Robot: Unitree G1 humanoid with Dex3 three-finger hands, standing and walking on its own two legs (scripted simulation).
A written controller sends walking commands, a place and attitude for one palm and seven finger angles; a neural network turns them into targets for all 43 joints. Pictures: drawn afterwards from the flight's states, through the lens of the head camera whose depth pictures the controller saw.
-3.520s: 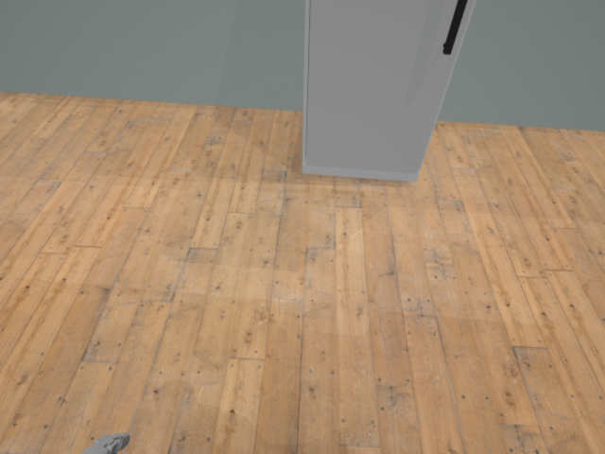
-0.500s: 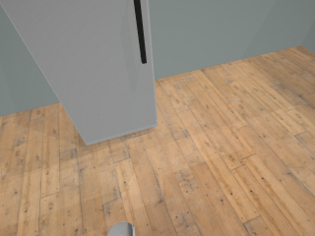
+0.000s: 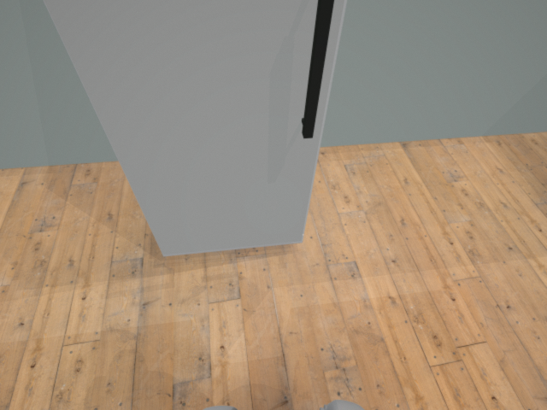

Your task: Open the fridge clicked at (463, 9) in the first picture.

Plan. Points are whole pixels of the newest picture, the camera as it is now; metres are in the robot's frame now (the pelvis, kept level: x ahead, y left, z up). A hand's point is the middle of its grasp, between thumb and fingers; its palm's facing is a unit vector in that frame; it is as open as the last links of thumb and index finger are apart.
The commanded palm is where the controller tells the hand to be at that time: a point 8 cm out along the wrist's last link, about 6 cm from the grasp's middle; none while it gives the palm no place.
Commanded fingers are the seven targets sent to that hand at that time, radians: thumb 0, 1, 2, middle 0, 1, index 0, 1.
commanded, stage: turn to face it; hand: right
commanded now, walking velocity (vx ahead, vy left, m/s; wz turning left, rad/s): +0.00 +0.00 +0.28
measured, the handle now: (314, 60) +0.76 -0.01 +0.11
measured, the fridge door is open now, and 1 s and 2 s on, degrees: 0 0 0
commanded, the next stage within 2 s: take the last steps up to it in 0.20 s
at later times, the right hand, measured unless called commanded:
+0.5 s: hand out of the picture +0.12 -0.25 -0.16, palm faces -0.12 +0.97 -0.19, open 7.4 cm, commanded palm none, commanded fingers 0.00 -0.90 -0.90 0.20 0.30 0.20 0.30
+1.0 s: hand out of the picture +0.16 -0.17 -0.17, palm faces -0.16 +0.97 -0.17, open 7.3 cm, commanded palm none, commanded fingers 0.00 -0.90 -0.90 0.20 0.30 0.20 0.30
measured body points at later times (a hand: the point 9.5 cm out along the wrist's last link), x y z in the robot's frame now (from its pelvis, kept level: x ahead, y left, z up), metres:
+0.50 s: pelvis +0.06 -0.06 +0.02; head +0.07 -0.08 +0.46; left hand +0.07 +0.18 -0.12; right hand +0.13 -0.30 -0.14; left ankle -0.01 +0.07 -0.67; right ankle +0.08 -0.16 -0.73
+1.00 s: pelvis +0.16 +0.00 +0.01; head +0.17 +0.01 +0.46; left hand +0.13 +0.24 -0.15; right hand +0.17 -0.22 -0.15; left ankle +0.05 +0.09 -0.73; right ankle +0.26 -0.09 -0.70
